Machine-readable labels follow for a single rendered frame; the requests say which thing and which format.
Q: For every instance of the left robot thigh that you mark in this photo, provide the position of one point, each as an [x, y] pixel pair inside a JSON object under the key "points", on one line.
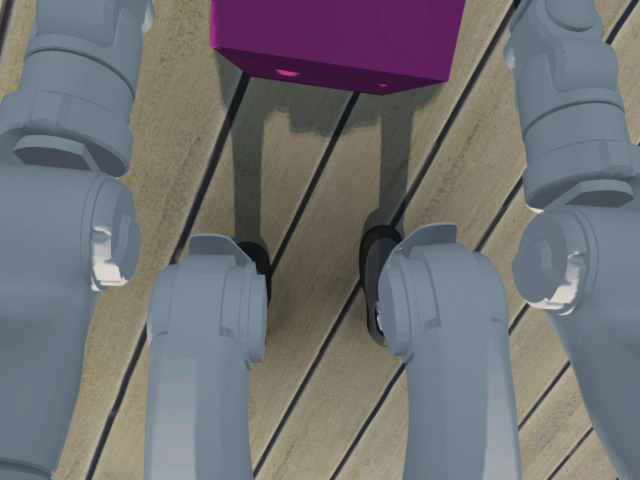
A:
{"points": [[198, 381]]}

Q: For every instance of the right robot thigh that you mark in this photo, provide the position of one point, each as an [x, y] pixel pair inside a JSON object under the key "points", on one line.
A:
{"points": [[462, 408]]}

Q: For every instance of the robot left upper arm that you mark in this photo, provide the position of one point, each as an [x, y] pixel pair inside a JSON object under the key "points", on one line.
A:
{"points": [[66, 235]]}

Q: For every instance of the robot right forearm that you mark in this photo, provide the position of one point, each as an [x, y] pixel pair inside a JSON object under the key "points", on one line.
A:
{"points": [[571, 112]]}

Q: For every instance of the robot left forearm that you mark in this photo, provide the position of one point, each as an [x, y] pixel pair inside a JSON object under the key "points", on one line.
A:
{"points": [[73, 103]]}

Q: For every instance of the carton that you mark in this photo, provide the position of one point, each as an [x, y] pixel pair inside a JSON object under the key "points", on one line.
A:
{"points": [[376, 47]]}

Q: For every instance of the robot right upper arm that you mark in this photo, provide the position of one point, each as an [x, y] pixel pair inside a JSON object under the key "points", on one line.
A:
{"points": [[581, 266]]}

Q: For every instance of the robot thigh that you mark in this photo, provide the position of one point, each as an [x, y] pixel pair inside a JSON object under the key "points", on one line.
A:
{"points": [[198, 381], [462, 408]]}

